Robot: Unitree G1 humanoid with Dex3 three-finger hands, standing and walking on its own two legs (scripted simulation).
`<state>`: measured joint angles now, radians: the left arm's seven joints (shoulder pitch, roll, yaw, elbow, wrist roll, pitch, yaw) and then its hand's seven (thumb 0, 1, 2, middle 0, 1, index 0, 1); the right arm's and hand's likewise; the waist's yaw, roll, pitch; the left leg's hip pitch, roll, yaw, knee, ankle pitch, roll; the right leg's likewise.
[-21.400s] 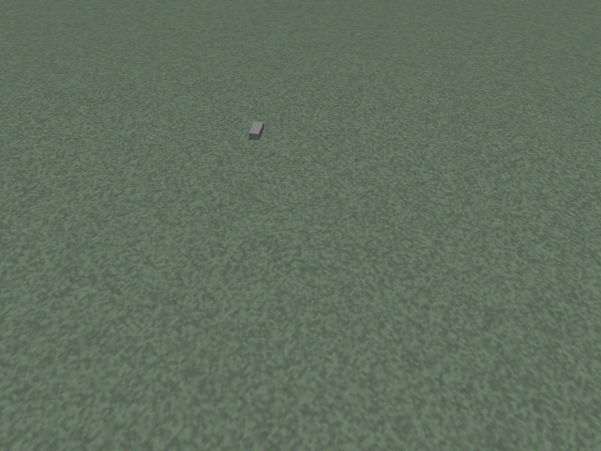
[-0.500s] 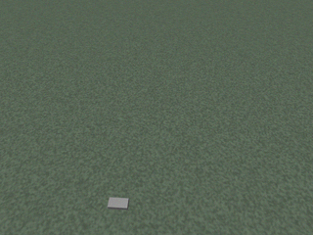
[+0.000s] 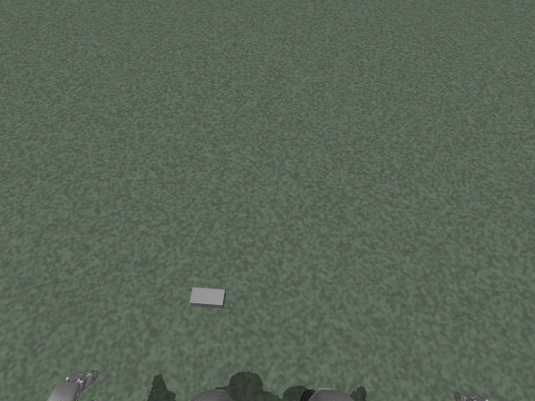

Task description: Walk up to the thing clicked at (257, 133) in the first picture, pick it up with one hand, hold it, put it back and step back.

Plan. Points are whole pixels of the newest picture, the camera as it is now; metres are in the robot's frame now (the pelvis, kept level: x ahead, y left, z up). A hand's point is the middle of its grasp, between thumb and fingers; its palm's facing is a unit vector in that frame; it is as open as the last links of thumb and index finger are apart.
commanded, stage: walk up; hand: left
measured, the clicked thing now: (208, 297) +0.49 +0.23 -0.75
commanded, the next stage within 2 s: stand in 1.96 s
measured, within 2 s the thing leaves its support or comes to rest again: neither
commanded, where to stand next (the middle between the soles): +0.10 +0.00 m, yaw -1 degrees
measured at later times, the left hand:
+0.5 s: hand out of the picture +0.01 +0.29 -0.17, palm faces -0.11 -0.92 -0.38, open 7.4 cm
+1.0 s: hand out of the picture -0.13 +0.27 -0.15, palm faces +0.01 -0.94 -0.34, open 7.4 cm
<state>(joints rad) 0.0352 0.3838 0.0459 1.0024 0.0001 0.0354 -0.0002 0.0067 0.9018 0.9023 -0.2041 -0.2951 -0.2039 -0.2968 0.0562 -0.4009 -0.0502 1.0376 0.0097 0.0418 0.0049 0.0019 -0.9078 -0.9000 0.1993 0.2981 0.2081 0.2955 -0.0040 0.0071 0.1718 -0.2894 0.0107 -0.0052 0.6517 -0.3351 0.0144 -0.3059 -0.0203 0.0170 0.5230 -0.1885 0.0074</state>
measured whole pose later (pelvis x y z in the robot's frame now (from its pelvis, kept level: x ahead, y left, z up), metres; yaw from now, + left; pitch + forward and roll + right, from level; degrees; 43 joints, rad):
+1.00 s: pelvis -0.26 +0.02 -0.01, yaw +1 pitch -3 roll +0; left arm 0.12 0.38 0.08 0.80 0.02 0.08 0.00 0.01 0.90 0.90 -0.20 -0.29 -0.20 -0.30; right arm 0.21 -0.36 -0.03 0.90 -0.04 0.00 -0.01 0.00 -0.91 -0.90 0.20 0.30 0.21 0.30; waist -0.01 -0.05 0.15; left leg -0.26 -0.03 -0.02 0.64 -0.33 0.03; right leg -0.45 0.05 0.09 1.01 -0.50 -0.01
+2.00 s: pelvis -0.28 -0.01 +0.01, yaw +0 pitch -2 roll -1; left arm 0.08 0.36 0.03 1.08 0.00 -0.02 0.00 0.01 0.90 0.90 -0.20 -0.29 -0.20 -0.30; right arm 0.08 -0.34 -0.03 1.07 -0.01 -0.02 0.01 0.00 -0.91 -0.90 0.20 0.30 0.21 0.30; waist 0.00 -0.01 0.06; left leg -0.18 0.00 -0.06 0.45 -0.22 -0.01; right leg -0.08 -0.01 0.02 0.40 -0.27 0.02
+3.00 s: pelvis -0.29 -0.01 +0.01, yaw -1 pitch -2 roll +0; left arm 0.13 0.36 0.01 1.09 0.01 -0.02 -0.02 0.01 0.90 0.90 -0.20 -0.29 -0.20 -0.30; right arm 0.12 -0.35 -0.02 1.12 -0.02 -0.01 0.03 0.00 -0.91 -0.90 0.20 0.30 0.21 0.30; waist -0.01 0.00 0.04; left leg -0.18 -0.01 -0.05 0.39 -0.23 0.01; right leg -0.10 -0.01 0.03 0.37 -0.29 0.00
